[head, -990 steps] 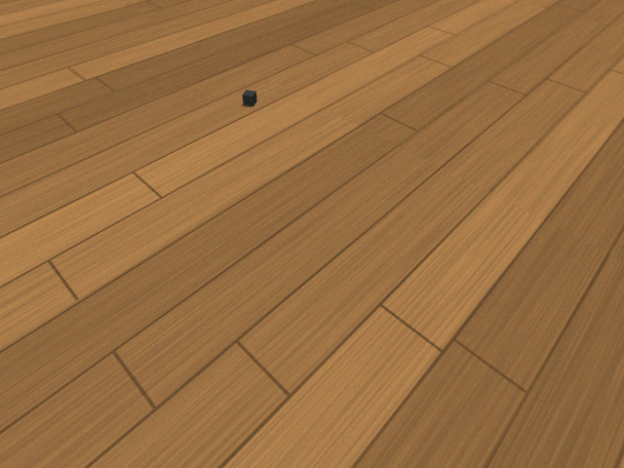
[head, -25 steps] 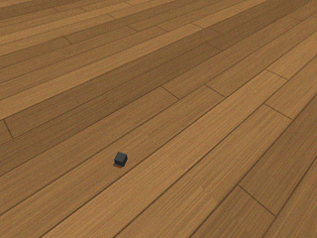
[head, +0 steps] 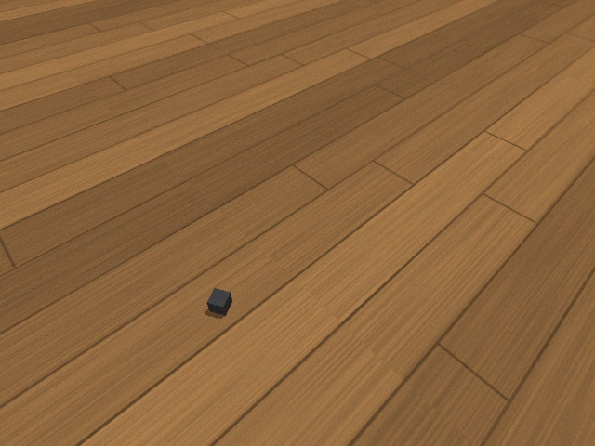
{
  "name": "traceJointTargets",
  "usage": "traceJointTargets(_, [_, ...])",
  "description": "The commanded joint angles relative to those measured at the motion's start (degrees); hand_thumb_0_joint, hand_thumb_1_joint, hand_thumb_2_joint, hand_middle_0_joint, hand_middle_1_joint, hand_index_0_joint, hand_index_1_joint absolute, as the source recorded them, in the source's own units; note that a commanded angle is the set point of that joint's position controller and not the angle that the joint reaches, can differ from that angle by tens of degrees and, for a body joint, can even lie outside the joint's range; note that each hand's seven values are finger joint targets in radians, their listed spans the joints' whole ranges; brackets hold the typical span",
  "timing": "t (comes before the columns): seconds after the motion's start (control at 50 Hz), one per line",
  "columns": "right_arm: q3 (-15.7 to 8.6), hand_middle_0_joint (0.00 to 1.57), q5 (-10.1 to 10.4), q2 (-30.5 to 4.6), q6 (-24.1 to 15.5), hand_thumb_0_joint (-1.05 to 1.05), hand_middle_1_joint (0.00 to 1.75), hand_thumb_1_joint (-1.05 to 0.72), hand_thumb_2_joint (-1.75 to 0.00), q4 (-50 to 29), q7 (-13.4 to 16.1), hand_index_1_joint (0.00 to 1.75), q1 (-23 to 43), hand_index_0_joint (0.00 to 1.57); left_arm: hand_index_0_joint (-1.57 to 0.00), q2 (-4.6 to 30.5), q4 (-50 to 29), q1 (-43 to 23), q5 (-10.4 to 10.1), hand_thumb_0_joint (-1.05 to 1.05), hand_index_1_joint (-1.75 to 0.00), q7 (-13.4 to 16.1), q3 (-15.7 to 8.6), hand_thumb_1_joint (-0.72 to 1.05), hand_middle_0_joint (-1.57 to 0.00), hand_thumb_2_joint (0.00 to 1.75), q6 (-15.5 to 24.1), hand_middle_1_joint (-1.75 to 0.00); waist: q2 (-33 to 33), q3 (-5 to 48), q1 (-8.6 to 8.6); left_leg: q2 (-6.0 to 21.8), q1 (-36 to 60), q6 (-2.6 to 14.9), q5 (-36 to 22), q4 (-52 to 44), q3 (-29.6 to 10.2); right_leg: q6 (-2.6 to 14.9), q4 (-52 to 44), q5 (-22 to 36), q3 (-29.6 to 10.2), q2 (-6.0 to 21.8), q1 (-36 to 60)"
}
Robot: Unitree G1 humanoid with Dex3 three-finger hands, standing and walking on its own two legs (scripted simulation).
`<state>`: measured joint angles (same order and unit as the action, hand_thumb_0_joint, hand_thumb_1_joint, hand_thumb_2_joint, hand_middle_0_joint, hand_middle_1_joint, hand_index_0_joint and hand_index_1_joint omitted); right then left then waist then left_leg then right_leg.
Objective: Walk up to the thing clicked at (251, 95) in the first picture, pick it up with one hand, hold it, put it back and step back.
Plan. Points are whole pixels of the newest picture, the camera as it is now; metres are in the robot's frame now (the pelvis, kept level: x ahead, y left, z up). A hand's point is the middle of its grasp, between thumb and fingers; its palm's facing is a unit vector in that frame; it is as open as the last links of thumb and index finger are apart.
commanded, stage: stand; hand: left
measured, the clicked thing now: (220, 301) +0.76 +0.28 -0.75
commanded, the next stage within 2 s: walk up in 0.20 s
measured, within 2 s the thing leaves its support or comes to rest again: neither
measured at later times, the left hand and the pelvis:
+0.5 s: hand out of the picture +0.06 +0.33 -0.17, palm faces +0.06 -0.93 -0.36, open 7.4 cm; pelvis +0.06 +0.05 -0.01, yaw +3 degrees
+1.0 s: hand (116, 344) +0.33 +0.32 -0.16, palm faces -0.08 -0.93 -0.37, open 7.4 cm; pelvis +0.23 +0.06 -0.03, yaw -1 degrees
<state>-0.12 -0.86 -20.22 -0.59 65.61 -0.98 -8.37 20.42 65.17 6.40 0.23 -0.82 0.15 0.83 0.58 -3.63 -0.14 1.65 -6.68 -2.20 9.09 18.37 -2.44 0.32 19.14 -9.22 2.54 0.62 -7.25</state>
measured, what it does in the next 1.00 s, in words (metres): walks ahead: left foot, then right foot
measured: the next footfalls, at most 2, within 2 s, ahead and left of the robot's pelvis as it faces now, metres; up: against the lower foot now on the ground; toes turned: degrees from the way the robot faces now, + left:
left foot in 0.50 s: +0.17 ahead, +0.19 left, +0.00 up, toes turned +6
right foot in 0.98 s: +0.36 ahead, -0.07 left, +0.00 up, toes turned -4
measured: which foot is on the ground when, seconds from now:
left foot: down 0.00-0.26, up 0.28-0.48, down 0.50-1.00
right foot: down 0.00-0.52, up 0.54-0.96, down 0.98-1.00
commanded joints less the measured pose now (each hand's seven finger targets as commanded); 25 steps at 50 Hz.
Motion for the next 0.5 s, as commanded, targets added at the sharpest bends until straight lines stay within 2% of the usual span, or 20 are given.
traceJointTargets(0.0, [-1.60, 0.20, 0.26, -11.63, -1.33, 0.00, 0.30, -0.90, -0.90, -3.53, 1.13, 0.30, 2.29, 0.20, -0.20, 12.70, -3.37, -2.60, -0.07, 0.00, -0.30, 0.64, -2.49, 0.90, -0.20, 0.90, 1.03, -0.30, -0.67, 3.42, -0.15, 5.12, -2.05, 2.61, -1.53, -3.79, -4.28, 1.13, -3.85, -1.01, -6.98, 6.75, 0.92])
traceJointTargets(0.06, [-1.51, 0.20, 0.28, -11.79, -1.19, 0.00, 0.30, -0.90, -0.90, -3.46, 1.16, 0.30, 2.16, 0.20, -0.20, 12.47, -3.51, -2.67, 0.02, 0.00, -0.30, 0.66, -2.35, 0.90, -0.20, 0.90, 0.92, -0.30, -1.21, 2.41, -0.16, 4.83, -2.74, 2.57, -0.64, -3.72, -4.19, 0.99, -4.50, -3.07, -7.00, 6.55, 0.17])
traceJointTargets(0.16, [-1.43, 0.20, 0.35, -12.12, -1.24, 0.00, 0.30, -0.90, -0.90, -3.64, 1.19, 0.30, 2.37, 0.20, -0.20, 12.53, -3.64, -2.31, 0.01, 0.00, -0.30, 0.69, -2.23, 0.90, -0.20, 0.90, 1.02, -0.30, -0.36, 4.88, -0.02, 5.21, -0.86, 2.68, -3.33, -2.87, -3.91, 1.19, -3.72, 2.11, -7.26, 7.04, 1.53])
traceJointTargets(0.18, [-4.28, 0.20, -0.51, -15.24, -1.74, 0.00, 0.30, -0.90, -0.90, -6.06, -0.04, 0.30, -1.61, 0.20, -0.20, 15.79, -6.06, 1.91, 0.80, 0.00, -0.30, -0.35, -5.97, 0.90, -0.20, 0.90, 1.56, -0.30, -1.15, 9.88, -0.76, 1.75, -2.70, 6.11, 21.12, 2.48, -2.93, 3.32, -0.48, -23.02, -6.19, 3.96, 5.72])
traceJointTargets(0.2, [-4.84, 0.20, -1.10, -15.97, -1.60, 0.00, 0.30, -0.90, -0.90, -6.80, -0.52, 0.30, -0.63, 0.20, -0.20, 16.46, -5.37, 5.27, 1.48, 0.00, -0.30, -0.59, -6.52, 0.90, -0.20, 0.90, 1.64, -0.30, -0.58, 5.96, -2.43, 1.76, -11.40, 6.62, 29.47, 4.90, -3.38, 5.02, -1.12, -32.27, -10.10, 6.33, 6.44])
traceJointTargets(0.22, [-4.66, 0.20, -1.31, -14.73, -1.17, 0.00, 0.30, -0.90, -0.90, -7.80, -0.79, 0.30, 1.65, 0.20, -0.20, 17.53, -5.03, 6.67, 1.82, 0.00, -0.30, -0.64, -7.32, 0.90, -0.20, 0.90, 1.66, -0.30, -4.85, 0.95, -4.08, -1.31, -21.52, 4.87, 28.90, 11.65, 1.00, 6.42, -6.14, -39.32, -15.77, 9.82, 8.35])
traceJointTargets(0.24, [-4.63, 0.20, -1.50, -13.24, -0.82, 0.00, 0.30, -0.90, -0.90, -9.77, -1.00, 0.30, 4.36, 0.20, -0.20, 19.54, -5.90, 7.38, 1.97, 0.00, -0.30, -0.49, -8.36, 0.90, -0.20, 0.90, 1.91, -0.30, -11.34, -2.43, -5.42, -1.79, -27.18, 4.13, 22.15, 25.16, 3.59, 10.15, -13.88, -42.35, -24.61, 18.53, 6.84])
traceJointTargets(0.26, [-5.15, 0.20, -1.79, -13.43, -0.97, 0.00, 0.30, -0.90, -0.90, -10.67, -0.99, 0.30, 4.20, 0.20, -0.20, 20.43, -7.54, 6.86, 2.00, 0.00, -0.30, -0.31, -8.90, 0.90, -0.20, 0.90, 2.36, -0.30, -9.08, -5.64, -5.24, 1.32, -29.99, 3.60, 17.93, 28.85, -0.68, 12.94, -14.69, -37.53, -27.68, 22.67, 4.87])
traceJointTargets(0.28, [-5.42, 0.20, -1.55, -13.14, -1.35, 0.00, 0.30, -0.90, -0.90, -10.39, -1.09, 0.30, 2.62, 0.20, -0.20, 19.04, -8.36, 5.70, 1.73, 0.00, -0.30, -0.32, -8.81, 0.90, -0.20, 0.90, 2.64, -0.30, -6.94, -6.96, -4.48, 3.12, -30.77, 3.43, 15.76, 28.56, -1.92, 13.84, -13.38, -30.22, -26.00, 22.16, 5.83])
traceJointTargets(0.3, [-5.85, 0.20, -1.34, -13.90, -1.89, 0.00, 0.30, -0.90, -0.90, -10.60, -1.35, 0.30, 2.73, 0.20, -0.20, 17.63, -8.56, 7.11, 1.62, 0.00, -0.30, -0.33, -8.54, 0.90, -0.20, 0.90, 2.88, -0.30, -4.89, -5.81, -4.54, 2.82, -30.10, 3.78, 15.02, 27.72, -2.63, 13.05, -12.62, -24.07, -22.99, 19.25, 7.86])
traceJointTargets(0.34, [-5.99, 0.20, -1.16, -13.00, -2.27, 0.00, 0.30, -0.90, -0.90, -11.31, -2.07, 0.30, 0.79, 0.20, -0.20, 17.60, -10.11, 5.03, 1.91, 0.00, -0.30, -0.52, -8.57, 0.90, -0.20, 0.90, 3.03, -0.30, -6.49, -1.62, -2.71, 3.73, -25.89, 3.21, 15.93, 25.03, -0.38, 12.02, -10.94, -19.19, -16.15, 16.29, 9.02])
traceJointTargets(0.36, [-6.12, 0.20, -1.32, -12.67, -2.29, 0.00, 0.30, -0.90, -0.90, -11.51, -2.59, 0.30, 0.35, 0.20, -0.20, 17.18, -10.89, 4.77, 1.76, 0.00, -0.30, -0.87, -8.47, 0.90, -0.20, 0.90, 2.95, -0.30, -6.97, -0.76, -2.42, 2.92, -22.14, 2.98, 15.06, 23.36, 1.20, 11.32, -10.22, -18.88, -13.38, 14.40, 6.02])
traceJointTargets(0.4, [-6.77, 0.20, -1.17, -12.41, -2.14, 0.00, 0.30, -0.90, -0.90, -12.12, -2.91, 0.30, -3.42, 0.20, -0.20, 18.36, -13.32, 1.12, 2.15, 0.00, -0.30, -1.32, -8.38, 0.90, -0.20, 0.90, 2.87, -0.30, -11.21, -0.97, 0.32, 3.53, -12.33, 2.91, 11.84, 18.82, 2.38, 10.29, -9.03, -19.61, -10.44, 13.61, -3.99])
traceJointTargets(0.42, [-7.18, 0.20, -1.18, -12.58, -2.23, 0.00, 0.30, -0.90, -0.90, -11.83, -2.89, 0.30, -4.93, 0.20, -0.20, 17.94, -14.07, 0.35, 1.93, 0.00, -0.30, -1.58, -8.18, 0.90, -0.20, 0.90, 2.63, -0.30, -11.30, -1.30, 1.07, 2.73, -8.58, 2.45, 8.94, 16.54, 3.92, 9.57, -6.90, -18.79, -8.24, 12.10, -7.09])
traceJointTargets(0.44, [-7.58, 0.20, -1.18, -12.44, -2.39, 0.00, 0.30, -0.90, -0.90, -11.08, -2.73, 0.30, -7.83, 0.20, -0.20, 17.75, -14.72, -0.56, 1.76, 0.00, -0.30, -1.72, -8.00, 0.90, -0.20, 0.90, 2.37, -0.30, -10.24, -1.10, 3.05, 2.15, -3.26, 2.17, 3.05, 12.42, 5.13, 8.71, -2.85, -19.44, -5.56, 10.92, -10.96])
traceJointTargets(0.46, [-8.29, 0.20, -1.36, -12.81, -2.59, 0.00, 0.30, -0.90, -0.90, -9.69, -2.29, 0.30, -12.37, 0.20, -0.20, 16.49, -15.40, -1.27, 1.66, 0.00, -0.30, -1.81, -7.63, 0.90, -0.20, 0.90, 1.96, -0.30, -7.25, -0.19, 5.35, 0.40, 3.11, 1.88, 0.15, 10.15, 6.76, 7.58, 3.61, -20.32, -3.19, 8.92, -15.00])
traceJointTargets(0.48, [-9.28, 0.20, -1.55, -15.15, -2.93, 0.00, 0.30, -0.90, -0.90, -7.90, -1.67, 0.30, -17.63, 0.20, -0.20, 13.46, -15.88, 1.28, 1.94, 0.00, -0.30, -1.81, -6.68, 0.90, -0.20, 0.90, 1.62, -0.30, 1.55, 3.10, 6.79, -0.56, 13.05, 2.40, 3.25, 10.18, 5.24, 6.28, 15.30, -21.06, -1.15, 6.09, -20.73])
